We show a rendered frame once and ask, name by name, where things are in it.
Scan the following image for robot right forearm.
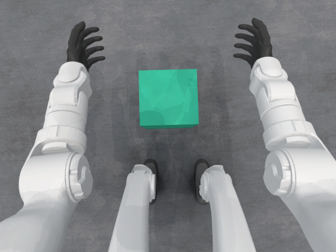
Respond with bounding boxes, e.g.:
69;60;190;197
249;57;336;162

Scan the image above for robot left thigh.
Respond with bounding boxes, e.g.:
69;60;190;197
108;170;155;252

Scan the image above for robot left forearm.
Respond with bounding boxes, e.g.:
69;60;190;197
19;61;92;200

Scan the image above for robot left hand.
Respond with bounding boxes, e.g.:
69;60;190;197
67;21;105;72

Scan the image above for left robot upper arm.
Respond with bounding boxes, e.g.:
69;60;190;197
0;152;93;252

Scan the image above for right robot upper arm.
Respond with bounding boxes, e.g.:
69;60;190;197
263;148;336;252

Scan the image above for carton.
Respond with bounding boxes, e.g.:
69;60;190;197
139;69;199;129

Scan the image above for robot right hand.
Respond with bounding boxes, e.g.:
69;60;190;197
233;18;272;69

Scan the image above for right robot foot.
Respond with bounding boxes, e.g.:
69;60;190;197
194;159;209;205

